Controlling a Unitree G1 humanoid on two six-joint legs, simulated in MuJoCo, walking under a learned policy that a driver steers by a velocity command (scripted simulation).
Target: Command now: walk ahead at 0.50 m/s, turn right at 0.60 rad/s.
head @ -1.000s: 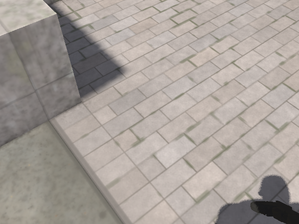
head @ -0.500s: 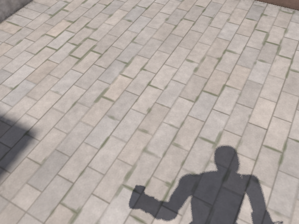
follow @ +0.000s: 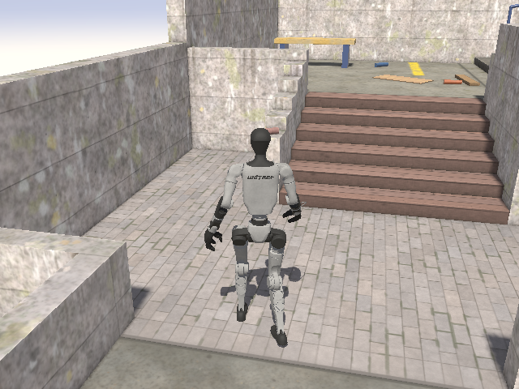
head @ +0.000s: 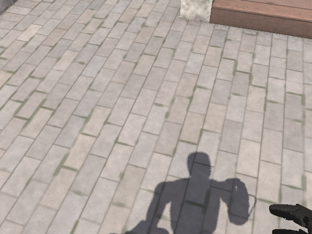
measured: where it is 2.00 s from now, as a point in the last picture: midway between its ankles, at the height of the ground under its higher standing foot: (214, 211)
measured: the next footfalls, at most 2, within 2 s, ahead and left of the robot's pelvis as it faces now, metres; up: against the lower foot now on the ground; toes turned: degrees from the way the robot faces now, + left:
right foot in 0.44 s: +0.27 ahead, -0.15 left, +0.00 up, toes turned -16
left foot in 0.82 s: +0.30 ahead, +0.07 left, +0.00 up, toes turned -16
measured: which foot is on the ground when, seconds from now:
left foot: down 0.00-0.44, up 0.46-0.80, down 0.82-1.00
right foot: up 0.00-0.42, down 0.44-0.82, up 0.84-1.00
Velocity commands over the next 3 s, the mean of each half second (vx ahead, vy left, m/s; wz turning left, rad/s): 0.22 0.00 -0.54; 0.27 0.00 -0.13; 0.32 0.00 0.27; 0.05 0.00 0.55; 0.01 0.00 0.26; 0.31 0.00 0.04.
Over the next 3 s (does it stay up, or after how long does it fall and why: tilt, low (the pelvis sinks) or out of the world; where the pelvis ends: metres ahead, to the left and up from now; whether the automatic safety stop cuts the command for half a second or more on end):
stays up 0.67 -0.13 0.03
